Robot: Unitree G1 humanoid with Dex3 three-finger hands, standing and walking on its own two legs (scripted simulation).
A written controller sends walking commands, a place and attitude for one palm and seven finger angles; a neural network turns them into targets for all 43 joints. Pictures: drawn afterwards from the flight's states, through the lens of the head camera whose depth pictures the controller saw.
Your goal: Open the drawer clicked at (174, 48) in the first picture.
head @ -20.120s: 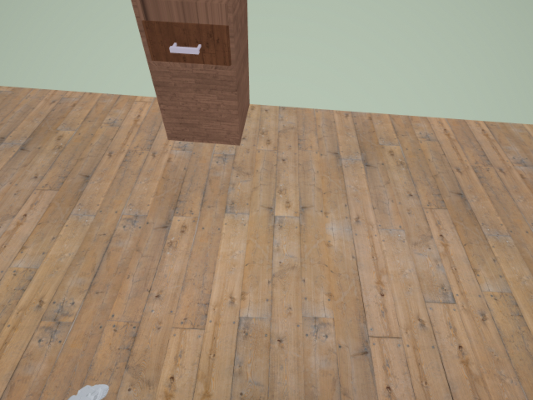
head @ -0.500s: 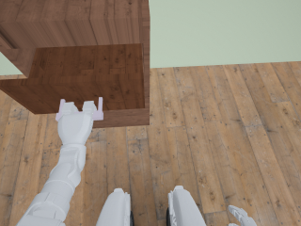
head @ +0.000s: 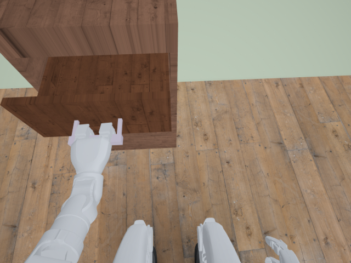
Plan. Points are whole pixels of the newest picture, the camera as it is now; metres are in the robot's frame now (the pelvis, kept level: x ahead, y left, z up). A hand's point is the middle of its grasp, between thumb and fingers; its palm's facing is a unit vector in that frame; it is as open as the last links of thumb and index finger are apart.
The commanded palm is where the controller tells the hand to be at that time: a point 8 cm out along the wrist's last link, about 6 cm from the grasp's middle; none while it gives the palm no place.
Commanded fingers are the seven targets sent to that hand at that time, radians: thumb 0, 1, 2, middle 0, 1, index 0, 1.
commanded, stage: pull the drawer open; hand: left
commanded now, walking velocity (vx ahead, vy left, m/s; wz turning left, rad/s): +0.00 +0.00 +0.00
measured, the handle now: (97, 132) +0.43 +0.21 -0.06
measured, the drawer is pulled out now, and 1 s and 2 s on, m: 0.14 0.17 0.19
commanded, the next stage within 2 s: none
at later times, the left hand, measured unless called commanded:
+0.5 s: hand (99, 163) +0.36 +0.20 -0.08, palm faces -0.04 -0.03 -1.00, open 6.0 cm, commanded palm +0.31 +0.20 -0.04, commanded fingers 0.00 0.90 0.90 -0.40 -1.35 -0.40 -1.35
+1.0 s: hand (98, 171) +0.33 +0.20 -0.08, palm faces -0.04 -0.04 -1.00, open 6.0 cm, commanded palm +0.29 +0.20 -0.04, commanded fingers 0.00 0.90 0.90 -0.40 -1.35 -0.40 -1.35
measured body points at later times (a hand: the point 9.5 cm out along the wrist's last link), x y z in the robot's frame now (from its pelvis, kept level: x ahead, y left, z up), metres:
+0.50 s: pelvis +0.00 +0.00 +0.00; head +0.14 -0.01 +0.43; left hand +0.35 +0.20 -0.03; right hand +0.13 -0.26 -0.14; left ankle +0.01 +0.12 -0.61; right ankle +0.02 -0.12 -0.61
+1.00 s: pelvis +0.00 +0.00 +0.00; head +0.13 -0.01 +0.43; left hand +0.33 +0.20 -0.03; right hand +0.14 -0.25 -0.14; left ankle +0.01 +0.12 -0.61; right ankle +0.02 -0.12 -0.61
